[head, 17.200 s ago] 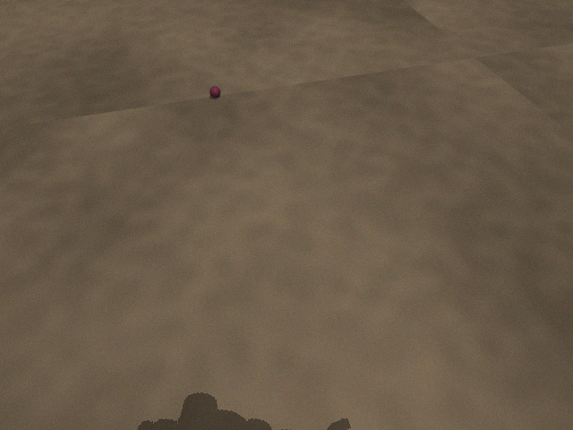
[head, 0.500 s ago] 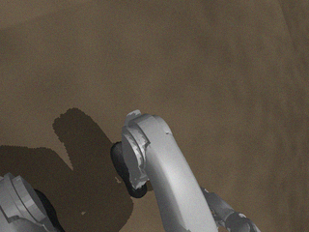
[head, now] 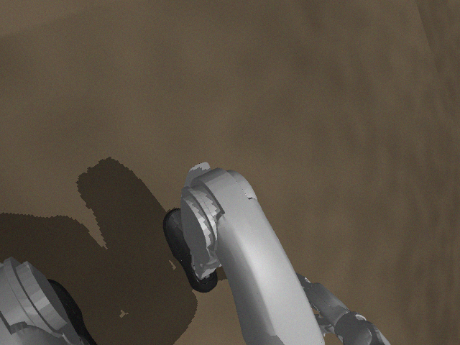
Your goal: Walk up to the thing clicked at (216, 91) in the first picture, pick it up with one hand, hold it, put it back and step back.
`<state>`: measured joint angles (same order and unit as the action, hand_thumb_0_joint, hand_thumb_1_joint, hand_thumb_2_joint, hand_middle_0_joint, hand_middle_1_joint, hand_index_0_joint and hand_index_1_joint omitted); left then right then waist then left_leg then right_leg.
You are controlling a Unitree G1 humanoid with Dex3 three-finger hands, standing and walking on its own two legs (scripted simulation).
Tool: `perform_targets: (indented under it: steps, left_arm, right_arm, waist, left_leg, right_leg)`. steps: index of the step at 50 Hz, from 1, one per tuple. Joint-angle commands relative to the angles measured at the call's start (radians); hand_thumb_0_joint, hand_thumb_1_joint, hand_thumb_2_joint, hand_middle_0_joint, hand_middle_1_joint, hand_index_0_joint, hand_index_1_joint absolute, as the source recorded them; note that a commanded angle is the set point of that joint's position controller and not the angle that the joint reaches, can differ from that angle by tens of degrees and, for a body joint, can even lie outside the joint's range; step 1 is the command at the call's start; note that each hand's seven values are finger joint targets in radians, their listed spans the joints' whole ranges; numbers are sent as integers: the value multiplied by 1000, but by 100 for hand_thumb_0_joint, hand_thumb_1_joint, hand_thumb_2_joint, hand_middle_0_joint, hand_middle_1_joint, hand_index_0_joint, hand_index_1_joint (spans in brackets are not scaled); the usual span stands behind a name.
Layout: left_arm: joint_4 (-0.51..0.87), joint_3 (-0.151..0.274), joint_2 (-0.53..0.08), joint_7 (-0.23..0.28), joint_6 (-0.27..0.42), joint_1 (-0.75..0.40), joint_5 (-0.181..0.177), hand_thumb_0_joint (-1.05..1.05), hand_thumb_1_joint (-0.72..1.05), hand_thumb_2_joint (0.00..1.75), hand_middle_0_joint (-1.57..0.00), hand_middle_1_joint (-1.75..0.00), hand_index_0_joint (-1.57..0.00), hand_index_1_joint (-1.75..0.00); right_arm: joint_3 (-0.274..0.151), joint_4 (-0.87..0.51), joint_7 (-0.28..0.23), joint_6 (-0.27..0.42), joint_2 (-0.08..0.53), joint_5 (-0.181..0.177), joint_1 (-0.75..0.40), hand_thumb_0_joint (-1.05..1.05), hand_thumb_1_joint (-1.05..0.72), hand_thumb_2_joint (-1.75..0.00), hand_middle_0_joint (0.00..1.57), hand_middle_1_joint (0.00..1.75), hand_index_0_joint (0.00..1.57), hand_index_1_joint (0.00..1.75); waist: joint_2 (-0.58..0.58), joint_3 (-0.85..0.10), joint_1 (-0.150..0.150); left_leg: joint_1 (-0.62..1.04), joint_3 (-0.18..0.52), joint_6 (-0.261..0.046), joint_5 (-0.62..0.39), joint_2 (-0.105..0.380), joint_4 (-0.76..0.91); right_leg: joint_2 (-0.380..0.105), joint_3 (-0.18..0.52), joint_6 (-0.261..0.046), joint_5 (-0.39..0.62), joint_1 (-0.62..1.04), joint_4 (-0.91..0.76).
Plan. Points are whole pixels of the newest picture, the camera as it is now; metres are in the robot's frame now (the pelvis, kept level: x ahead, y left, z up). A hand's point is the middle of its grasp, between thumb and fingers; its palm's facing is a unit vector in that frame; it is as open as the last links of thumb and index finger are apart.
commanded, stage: close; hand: left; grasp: from above
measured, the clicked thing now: out of the picture +0.51 +0.36 -0.28
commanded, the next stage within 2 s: settle in 0.78 s
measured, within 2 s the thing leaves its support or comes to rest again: leaves its support in 1.20 s
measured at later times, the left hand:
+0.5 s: hand out of the picture +0.49 +0.35 -0.24, palm faces -0.44 -0.15 -0.89, open 9.2 cm
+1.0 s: hand out of the picture +0.49 +0.35 -0.24, palm faces -0.44 -0.15 -0.89, open 8.8 cm
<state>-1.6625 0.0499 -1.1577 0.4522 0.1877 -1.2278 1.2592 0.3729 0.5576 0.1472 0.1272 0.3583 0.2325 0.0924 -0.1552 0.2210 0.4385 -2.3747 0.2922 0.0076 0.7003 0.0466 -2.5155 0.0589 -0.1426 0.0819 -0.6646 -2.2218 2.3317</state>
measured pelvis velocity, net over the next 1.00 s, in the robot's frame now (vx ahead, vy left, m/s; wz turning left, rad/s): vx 0.00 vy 0.00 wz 0.00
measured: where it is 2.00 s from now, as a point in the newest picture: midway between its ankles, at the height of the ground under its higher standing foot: (141, 300)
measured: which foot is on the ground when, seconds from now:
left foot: down 0.00-1.00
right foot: down 0.00-1.00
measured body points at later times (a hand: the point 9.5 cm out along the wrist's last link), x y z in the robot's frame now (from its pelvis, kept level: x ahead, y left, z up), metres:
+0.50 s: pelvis +0.00 +0.00 +0.00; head +0.30 +0.13 +0.31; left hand +0.51 +0.36 -0.19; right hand +0.05 -0.25 -0.05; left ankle +0.06 +0.13 -0.28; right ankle +0.12 -0.13 -0.28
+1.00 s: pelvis +0.00 +0.00 +0.00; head +0.30 +0.13 +0.30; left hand +0.51 +0.36 -0.19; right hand +0.05 -0.25 -0.05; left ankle +0.06 +0.13 -0.28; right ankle +0.12 -0.13 -0.28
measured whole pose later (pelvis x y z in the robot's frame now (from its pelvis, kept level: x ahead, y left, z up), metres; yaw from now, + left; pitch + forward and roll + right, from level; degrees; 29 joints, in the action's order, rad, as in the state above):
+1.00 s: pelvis +0.00 +0.00 +0.00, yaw +0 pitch +30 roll -16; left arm -1.62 0.05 -1.16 0.42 0.18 -1.22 1.25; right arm 0.37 0.55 0.14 0.10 0.36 0.24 0.09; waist -0.15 0.22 0.43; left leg -2.38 0.29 0.01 0.70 0.05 -2.51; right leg 0.05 -0.15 0.08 -0.66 -2.22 2.33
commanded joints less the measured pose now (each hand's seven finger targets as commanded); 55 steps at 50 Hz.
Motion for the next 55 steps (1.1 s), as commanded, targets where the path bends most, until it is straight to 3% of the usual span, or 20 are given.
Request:
perform_targets:
  steps: [1, 5, 12, 15, 20, 25, 29, 31, 36, 37, 39, 42, 43, 44, 47, 48, 49, 51, 52, 55]
  left_arm:
    - [123, 16, -237, 34, -3, -239, -5, 0, -6, 72, -37, -92, -42, -87]
    - [123, 3, -202, 25, -5, -238, -16, 0, 1, 68, -40, -90, -46, -84]
    - [140, 11, -229, 18, 4, -233, -18, 0, 14, 63, -49, -88, -56, -81]
    - [147, 25, -254, 25, 9, -240, -16, 0, 19, 60, -53, -86, -60, -78]
    - [134, 15, -229, 29, 7, -238, -10, 0, 27, 54, -58, -82, -66, -74]
    - [109, 12, -219, 25, -3, -216, -8, 0, 40, 58, -68, -82, -76, -74]
    - [144, 33, -253, 21, -2, -236, -10, 0, 47, 57, -75, -80, -82, -72]
    - [121, 10, -224, 17, -4, -216, -14, 0, 50, 59, -78, -78, -85, -72]
    - [149, 28, -249, 10, -1, -224, -14, 0, 61, 62, -89, -76, -94, -71]
    - [102, 15, -230, 9, -4, -200, -17, 0, 64, 62, -91, -75, -96, -70]
    - [158, 26, -241, 7, 0, -231, -19, 0, 69, 64, -95, -76, -100, -70]
    - [133, 4, -216, 4, 0, -215, -23, 0, 72, 65, -98, -74, -103, -69]
    - [167, 22, -234, 4, 1, -239, -21, 0, 75, 64, -100, -75, -105, -70]
    - [111, 11, -215, 3, -5, -200, -20, 0, 75, 63, -101, -73, -106, -68]
    - [126, 10, -215, -5, -8, -212, -30, 0, 71, 65, -102, -73, -107, -69]
    - [202, 27, -239, -7, -6, -245, -27, 0, 73, 64, -103, -73, -109, -67]
    - [179, 30, -246, -11, -13, -231, -24, 0, 72, 63, -102, -73, -108, -67]
    - [161, 16, -211, -26, -22, -204, -30, 0, 71, 66, -104, -72, -108, -67]
    - [193, 21, -226, -26, -18, -228, -32, 0, 73, 67, -105, -72, -109, -68]
    - [282, 45, -256, -34, -18, -256, -17, 0, 72, 69, -106, -71, -109, -68]
  right_arm:
    - [-98, 23, -18, -14, 330, -5, 201, 0, -90, -90, 20, 30, 20, 30]
    - [-93, 26, -14, -15, 329, -1, 206, 0, -90, -90, 20, 30, 20, 30]
    - [-94, 26, -18, -17, 336, -4, 209, 0, -90, -90, 20, 30, 20, 30]
    - [-93, 28, -23, -19, 340, -3, 202, 0, -90, -90, 20, 30, 20, 30]
    - [-90, 42, -21, -22, 331, 2, 220, 0, -90, -90, 20, 30, 20, 30]
    - [-90, 43, -20, -18, 334, -5, 220, 0, -90, -90, 20, 30, 20, 30]
    - [-90, 43, -20, -22, 335, -4, 221, 0, -90, -90, 20, 30, 20, 30]
    - [-94, 13, -21, -19, 333, -6, 199, 0, -90, -90, 20, 30, 20, 30]
    - [-93, 46, -22, -24, 334, -5, 224, 0, -90, -90, 20, 30, 20, 30]
    - [-93, 30, -22, -25, 329, -3, 214, 0, -90, -90, 20, 30, 20, 30]
    - [-94, 33, -23, -26, 331, -3, 219, 0, -90, -90, 20, 30, 20, 30]
    - [-93, 16, -24, -26, 331, -3, 206, 0, -91, -90, 20, 30, 20, 30]
    - [-95, 31, -24, -27, 337, -2, 224, 0, -91, -90, 20, 30, 20, 30]
    - [-96, 25, -23, -30, 326, -1, 214, 0, -91, -90, 20, 30, 20, 30]
    - [-92, 41, -23, -35, 326, -1, 225, 0, -91, -90, 20, 30, 20, 30]
    - [-99, 26, -22, -34, 336, -3, 219, 0, -91, -90, 20, 30, 20, 30]
    - [-100, 38, -21, -38, 330, -3, 226, 0, -91, -90, 20, 30, 20, 30]
    - [-103, 31, -18, -44, 324, -5, 225, 0, -91, -90, 20, 30, 20, 30]
    - [-103, 32, -19, -47, 329, -7, 227, 0, -91, -90, 20, 30, 20, 30]
    - [-115, 14, -21, -53, 326, -7, 209, 0, -91, -90, 20, 30, 20, 30]
  waist:
    - [623, -684, 52]
    - [629, -676, 71]
    - [575, -643, 63]
    - [585, -679, 57]
    - [627, -668, 65]
    - [603, -629, 64]
    - [610, -664, 56]
    - [584, -653, 59]
    - [594, -667, 53]
    - [573, -663, 59]
    - [595, -676, 55]
    - [575, -663, 61]
    - [602, -668, 61]
    - [590, -660, 54]
    - [586, -662, 61]
    - [624, -698, 48]
    - [652, -725, 37]
    - [631, -706, 48]
    - [617, -705, 48]
    - [670, -777, 17]
  left_leg:
    - [561, -108, -7, -285, 38, 240]
    - [580, -104, -7, -315, 40, 233]
    - [511, -116, -16, -236, 32, 225]
    - [537, -105, -10, -245, 37, 230]
    - [569, -96, -4, -270, 42, 241]
    - [541, -100, -6, -262, 37, 232]
    - [558, -96, -3, -267, 41, 236]
    - [534, -108, -12, -249, 37, 234]
    - [540, -99, -7, -261, 39, 235]
    - [531, -107, -13, -251, 38, 234]
    - [533, -107, -11, -261, 37, 229]
    - [527, -107, -12, -259, 36, 237]
    - [548, -100, -8, -279, 37, 235]
    - [546, -100, -8, -266, 39, 247]
    - [540, -105, -12, -276, 37, 235]
    - [573, -105, -7, -307, 37, 231]
    - [602, -102, -2, -329, 40, 238]
    - [594, -107, -7, -322, 39, 234]
    - [569, -112, -10, -307, 35, 228]
    - [591, -123, -5, -319, 32, 234]
  right_leg:
    - [33, -143, -94, 304, 364, -184]
    - [32, -143, -93, 321, 358, -183]
    - [32, -133, -94, 269, 361, -200]
    - [30, -142, -95, 276, 362, -193]
    - [30, -147, -95, 286, 339, -184]
    - [27, -144, -98, 281, 316, -184]
    - [24, -142, -97, 282, 326, -185]
    - [30, -136, -93, 277, 351, -192]
    - [28, -143, -95, 279, 343, -190]
    - [31, -137, -91, 278, 371, -196]
    - [28, -137, -93, 287, 360, -193]
    - [33, -140, -92, 285, 373, -195]
    - [27, -143, -94, 296, 353, -189]
    - [31, -144, -93, 282, 358, -189]
    - [31, -141, -91, 294, 370, -195]
    - [26, -138, -96, 312, 358, -188]
    - [26, -140, -99, 318, 357, -183]
    - [30, -138, -96, 310, 358, -190]
    - [30, -135, -99, 306, 367, -196]
    - [28, -133, -104, 317, 384, -189]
